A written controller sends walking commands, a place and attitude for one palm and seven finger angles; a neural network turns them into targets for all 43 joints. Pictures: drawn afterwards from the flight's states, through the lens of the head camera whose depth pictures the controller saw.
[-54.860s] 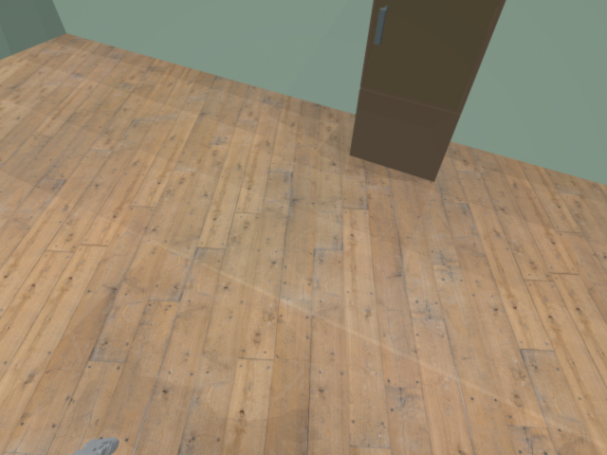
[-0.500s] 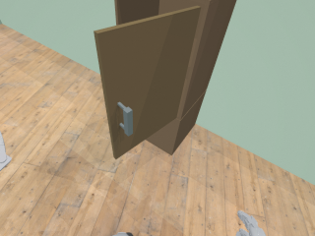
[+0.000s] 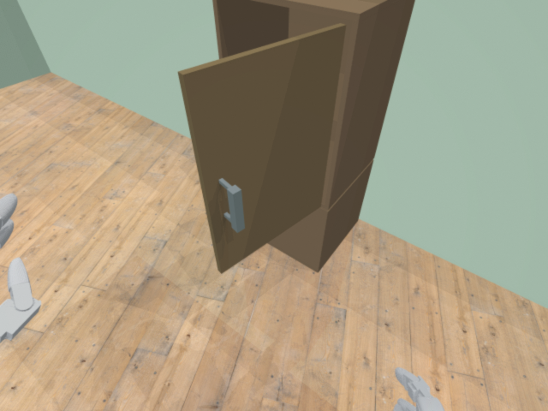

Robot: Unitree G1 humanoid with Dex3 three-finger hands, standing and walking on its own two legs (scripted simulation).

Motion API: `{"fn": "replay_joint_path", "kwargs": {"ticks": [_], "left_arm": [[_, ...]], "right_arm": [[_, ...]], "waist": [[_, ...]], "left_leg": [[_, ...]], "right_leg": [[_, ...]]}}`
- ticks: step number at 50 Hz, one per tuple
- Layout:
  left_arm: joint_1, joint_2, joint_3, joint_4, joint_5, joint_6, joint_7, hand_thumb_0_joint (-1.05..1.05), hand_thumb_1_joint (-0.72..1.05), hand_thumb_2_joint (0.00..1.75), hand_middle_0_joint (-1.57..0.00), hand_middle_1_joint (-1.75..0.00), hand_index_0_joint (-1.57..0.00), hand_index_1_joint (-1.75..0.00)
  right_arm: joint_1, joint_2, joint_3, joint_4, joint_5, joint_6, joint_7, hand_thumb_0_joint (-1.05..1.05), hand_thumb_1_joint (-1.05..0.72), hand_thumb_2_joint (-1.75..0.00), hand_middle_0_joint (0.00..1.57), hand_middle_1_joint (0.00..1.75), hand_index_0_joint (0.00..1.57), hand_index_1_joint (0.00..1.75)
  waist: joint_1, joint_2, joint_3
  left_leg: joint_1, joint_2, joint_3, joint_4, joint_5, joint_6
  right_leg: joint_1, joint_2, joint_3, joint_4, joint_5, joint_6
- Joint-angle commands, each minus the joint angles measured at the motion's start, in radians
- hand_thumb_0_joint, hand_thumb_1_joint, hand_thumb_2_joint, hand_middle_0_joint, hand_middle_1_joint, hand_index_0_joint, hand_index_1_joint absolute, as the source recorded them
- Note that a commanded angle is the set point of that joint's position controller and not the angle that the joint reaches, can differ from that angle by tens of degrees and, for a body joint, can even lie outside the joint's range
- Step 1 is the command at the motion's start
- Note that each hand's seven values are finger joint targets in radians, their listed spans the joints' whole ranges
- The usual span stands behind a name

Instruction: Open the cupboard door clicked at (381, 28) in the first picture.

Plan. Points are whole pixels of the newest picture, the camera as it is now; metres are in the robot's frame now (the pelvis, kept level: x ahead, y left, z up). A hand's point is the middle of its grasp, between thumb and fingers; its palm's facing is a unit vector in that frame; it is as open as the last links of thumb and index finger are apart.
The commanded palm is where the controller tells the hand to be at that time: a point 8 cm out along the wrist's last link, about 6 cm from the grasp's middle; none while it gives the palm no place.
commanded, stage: stop stepping back and stand still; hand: left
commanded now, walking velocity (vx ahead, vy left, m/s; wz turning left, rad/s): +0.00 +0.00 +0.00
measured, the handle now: (230, 205) +0.58 +0.16 -0.07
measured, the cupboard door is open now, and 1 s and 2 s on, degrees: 78 78 78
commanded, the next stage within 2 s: let the arm hang, fingers relaxed in 0.72 s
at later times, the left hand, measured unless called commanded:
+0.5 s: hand (5, 316) +0.17 +0.30 +0.15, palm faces +0.43 -0.78 -0.46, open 7.4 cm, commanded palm +0.11 +0.33 +0.18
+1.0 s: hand out of the picture +0.13 +0.29 -0.09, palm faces +0.06 -0.92 -0.39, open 7.4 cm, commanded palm none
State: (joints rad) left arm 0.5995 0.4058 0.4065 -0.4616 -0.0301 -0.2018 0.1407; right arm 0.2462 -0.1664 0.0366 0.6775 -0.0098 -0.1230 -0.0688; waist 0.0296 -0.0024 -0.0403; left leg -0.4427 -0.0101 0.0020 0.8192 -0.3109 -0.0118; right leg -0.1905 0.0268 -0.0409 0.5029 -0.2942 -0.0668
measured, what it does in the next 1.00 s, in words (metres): steps on the spot: left foot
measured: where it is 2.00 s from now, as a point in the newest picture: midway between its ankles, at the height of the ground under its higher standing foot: outside the picture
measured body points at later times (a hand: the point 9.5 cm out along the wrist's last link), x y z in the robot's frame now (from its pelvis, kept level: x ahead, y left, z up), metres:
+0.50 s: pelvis -0.03 +0.03 +0.00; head -0.02 +0.04 +0.45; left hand +0.14 +0.34 +0.18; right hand +0.14 -0.20 -0.08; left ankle +0.01 +0.14 -0.74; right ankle -0.01 -0.08 -0.74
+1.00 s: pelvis -0.03 +0.05 -0.01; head -0.02 +0.03 +0.44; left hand +0.12 +0.34 -0.07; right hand +0.13 -0.21 -0.13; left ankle +0.01 +0.14 -0.74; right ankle -0.01 -0.08 -0.74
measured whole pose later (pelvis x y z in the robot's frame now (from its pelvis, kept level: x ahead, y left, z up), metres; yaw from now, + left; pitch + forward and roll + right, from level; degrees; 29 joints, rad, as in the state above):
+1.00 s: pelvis -0.03 +0.05 -0.01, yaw +2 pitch +0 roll +0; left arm 0.22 0.31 0.06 0.54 0.03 0.03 0.01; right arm 0.10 -0.30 0.00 0.88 -0.02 -0.04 0.01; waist -0.01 0.05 0.01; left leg -0.34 -0.02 0.04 0.55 -0.22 0.04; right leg -0.30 -0.04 -0.06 0.56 -0.28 0.01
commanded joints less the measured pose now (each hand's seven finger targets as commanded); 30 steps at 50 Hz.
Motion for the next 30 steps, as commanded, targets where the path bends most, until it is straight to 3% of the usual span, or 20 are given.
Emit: {"fn": "replay_joint_path", "kwargs": {"ticks": [1, 3, 5, 6, 7, 8, 12, 16, 18, 23, 30], "left_arm": [[-0.259, 0.153, 0.077, -0.092, 0.011, -0.043, 0.035, 0.00, 0.90, 0.90, -0.20, -0.30, -0.20, -0.30], [-0.268, 0.149, 0.065, -0.124, 0.009, -0.041, 0.036, 0.00, 0.90, 0.90, -0.20, -0.30, -0.20, -0.30], [-0.259, 0.160, 0.073, -0.194, 0.007, -0.050, 0.036, 0.00, 0.90, 0.90, -0.20, -0.30, -0.20, -0.30], [-0.224, 0.161, 0.080, -0.193, 0.004, -0.050, 0.034, 0.00, 0.90, 0.90, -0.20, -0.30, -0.20, -0.30], [-0.156, 0.185, 0.117, -0.185, 0.006, -0.045, 0.033, 0.00, 0.90, 0.90, -0.20, -0.30, -0.20, -0.30], [-0.150, 0.168, 0.106, -0.216, 0.004, -0.048, 0.029, 0.00, 0.90, 0.90, -0.20, -0.30, -0.20, -0.30], [-0.103, 0.187, 0.139, -0.236, -0.008, -0.056, 0.030, 0.00, 0.90, 0.90, -0.20, -0.30, -0.20, -0.30], [-0.061, 0.167, 0.133, -0.193, -0.014, -0.054, 0.029, 0.00, 0.90, 0.90, -0.20, -0.30, -0.20, -0.30], [-0.072, 0.169, 0.128, -0.212, -0.013, -0.057, 0.029, 0.00, 0.90, 0.90, -0.20, -0.30, -0.20, -0.30], [-0.087, 0.159, 0.113, -0.195, -0.009, -0.047, 0.028, 0.00, 0.90, 0.90, -0.20, -0.30, -0.20, -0.30], [-0.113, 0.156, 0.106, -0.209, 0.000, -0.044, 0.031, 0.00, 0.90, 0.90, -0.20, -0.30, -0.20, -0.30]], "right_arm": [[-0.118, -0.133, -0.051, -0.145, 0.007, -0.068, -0.035, 0.00, -0.90, -0.90, 0.20, 0.30, 0.20, 0.30], [-0.113, -0.143, -0.058, -0.146, 0.009, -0.078, -0.038, 0.00, -0.90, -0.90, 0.20, 0.30, 0.20, 0.30], [-0.122, -0.164, -0.069, -0.167, 0.013, -0.076, -0.032, 0.00, -0.90, -0.90, 0.20, 0.30, 0.20, 0.30], [-0.122, -0.172, -0.076, -0.179, 0.019, -0.072, -0.028, 0.00, -0.90, -0.90, 0.20, 0.30, 0.20, 0.30], [-0.112, -0.160, -0.073, -0.174, 0.013, -0.070, -0.028, 0.00, -0.90, -0.90, 0.20, 0.30, 0.20, 0.30], [-0.115, -0.144, -0.059, -0.184, 0.016, -0.065, -0.022, 0.00, -0.90, -0.90, 0.20, 0.30, 0.20, 0.30], [-0.120, -0.156, -0.069, -0.199, 0.016, -0.064, -0.018, 0.00, -0.90, -0.90, 0.20, 0.30, 0.20, 0.30], [-0.113, -0.154, -0.068, -0.206, 0.014, -0.059, -0.014, 0.00, -0.90, -0.90, 0.20, 0.30, 0.20, 0.30], [-0.114, -0.156, -0.068, -0.205, 0.013, -0.061, -0.016, 0.00, -0.90, -0.90, 0.20, 0.30, 0.20, 0.30], [-0.117, -0.156, -0.063, -0.203, 0.013, -0.065, -0.021, 0.00, -0.90, -0.90, 0.20, 0.30, 0.20, 0.30], [-0.115, -0.158, -0.060, -0.196, 0.011, -0.070, -0.022, 0.00, -0.90, -0.90, 0.20, 0.30, 0.20, 0.30]], "waist": [[-0.032, -0.097, 0.048], [-0.029, -0.060, 0.027], [-0.017, 0.007, -0.009], [-0.015, 0.001, -0.021], [-0.023, 0.066, -0.034], [-0.026, 0.086, -0.038], [-0.024, 0.059, -0.030], [-0.030, 0.059, -0.004], [-0.032, 0.098, -0.008], [-0.029, 0.079, -0.009], [-0.026, 0.100, -0.017]], "left_leg": [[0.121, 0.026, 0.029, -0.206, 0.017, 0.025], [0.228, 0.037, 0.013, -0.353, 0.115, 0.040], [0.290, 0.101, -0.035, -0.388, 0.285, 0.052], [0.296, 0.115, -0.038, -0.372, 0.326, 0.050], [0.279, 0.098, -0.010, -0.355, 0.338, 0.049], [0.238, 0.094, -0.022, -0.379, 0.325, 0.043], [0.174, 0.090, -0.038, -0.412, 0.188, 0.034], [0.162, 0.079, -0.030, -0.415, 0.086, 0.031], [0.161, 0.082, -0.041, -0.438, 0.075, 0.028], [0.149, 0.096, -0.054, -0.484, 0.058, 0.033], [0.129, 0.100, -0.067, -0.527, 0.013, 0.033]], "right_leg": [[-0.061, -0.215, 0.205, -0.202, 0.137, -0.027], [-0.048, -0.181, 0.177, -0.162, 0.199, 0.021], [-0.026, -0.121, 0.143, -0.121, 0.236, 0.071], [-0.014, -0.109, 0.144, -0.116, 0.258, 0.082], [-0.007, -0.104, 0.130, -0.107, 0.300, 0.070], [0.030, -0.097, 0.102, -0.094, 0.280, 0.068], [0.050, -0.081, 0.100, -0.128, 0.149, 0.067], [0.007, -0.084, 0.126, -0.177, 0.057, 0.061], [0.010, -0.076, 0.111, -0.170, 0.044, 0.061], [0.031, -0.052, 0.077, -0.150, 0.070, 0.074], [0.064, -0.040, 0.050, -0.135, 0.067, 0.078]]}}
